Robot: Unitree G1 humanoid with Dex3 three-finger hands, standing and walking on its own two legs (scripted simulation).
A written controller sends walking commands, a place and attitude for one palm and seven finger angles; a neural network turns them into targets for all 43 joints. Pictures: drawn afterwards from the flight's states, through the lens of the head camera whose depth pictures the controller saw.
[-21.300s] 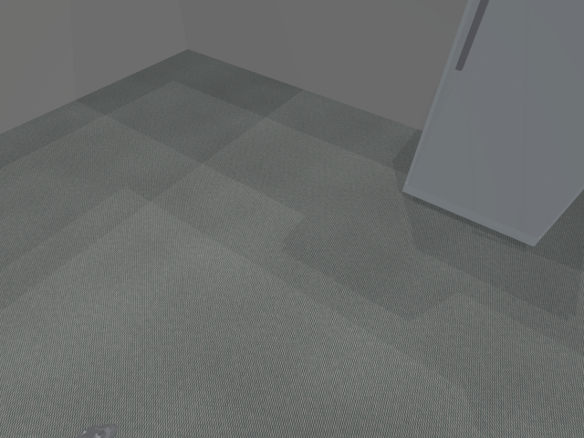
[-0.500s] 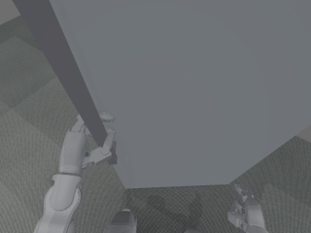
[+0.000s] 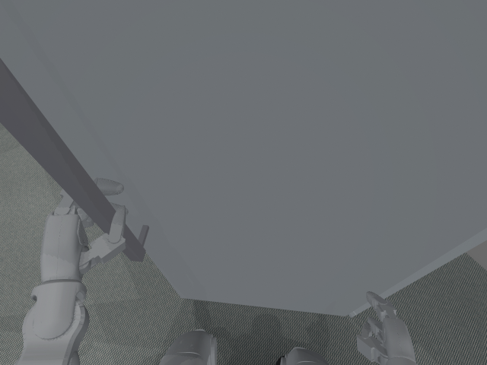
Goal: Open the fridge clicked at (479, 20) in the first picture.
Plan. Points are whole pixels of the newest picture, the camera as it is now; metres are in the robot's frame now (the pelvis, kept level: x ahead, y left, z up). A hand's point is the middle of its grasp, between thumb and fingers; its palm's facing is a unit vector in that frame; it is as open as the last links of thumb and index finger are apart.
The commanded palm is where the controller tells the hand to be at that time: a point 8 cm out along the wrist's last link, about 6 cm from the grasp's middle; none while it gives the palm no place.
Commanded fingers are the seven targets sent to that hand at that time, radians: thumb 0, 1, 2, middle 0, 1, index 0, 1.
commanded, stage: walk backward, drawing the door open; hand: left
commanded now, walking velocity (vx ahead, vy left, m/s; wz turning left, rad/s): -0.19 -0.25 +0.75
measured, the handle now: (87, 171) +0.32 +0.20 +0.17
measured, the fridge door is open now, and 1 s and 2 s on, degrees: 50 66 64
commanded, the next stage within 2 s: stop walking and hold the door back in 0.32 s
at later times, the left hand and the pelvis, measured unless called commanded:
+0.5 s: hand out of the picture +0.11 +0.14 +0.10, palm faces +0.58 -0.74 -0.33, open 6.2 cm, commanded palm +0.09 +0.19 +0.09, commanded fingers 0.00 0.90 0.90 -0.45 -1.40 -0.45 -1.40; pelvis -0.05 -0.15 +0.01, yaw +19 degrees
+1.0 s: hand (109, 355) +0.13 +0.15 +0.10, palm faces +0.60 -0.75 -0.27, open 5.6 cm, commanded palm +0.09 +0.20 +0.09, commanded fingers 0.00 0.90 0.90 -0.45 -1.40 -0.45 -1.40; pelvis -0.14 -0.21 -0.01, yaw +27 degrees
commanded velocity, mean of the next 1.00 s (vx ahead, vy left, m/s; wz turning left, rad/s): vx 0.05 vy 0.00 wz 0.26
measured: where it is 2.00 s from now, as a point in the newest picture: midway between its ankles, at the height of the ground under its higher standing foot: outside the picture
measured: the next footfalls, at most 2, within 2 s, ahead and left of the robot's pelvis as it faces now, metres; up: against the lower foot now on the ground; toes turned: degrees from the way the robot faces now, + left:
left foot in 0.08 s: +0.01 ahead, +0.08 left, +0.00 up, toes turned +10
right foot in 0.40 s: -0.01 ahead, -0.25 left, +0.00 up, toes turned +23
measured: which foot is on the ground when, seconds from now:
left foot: up 0.00-0.06, down 0.08-0.38, up 0.40-0.72, down 0.74-0.96, up 0.98-1.00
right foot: down 0.00-0.06, up 0.08-0.38, down 0.40-1.00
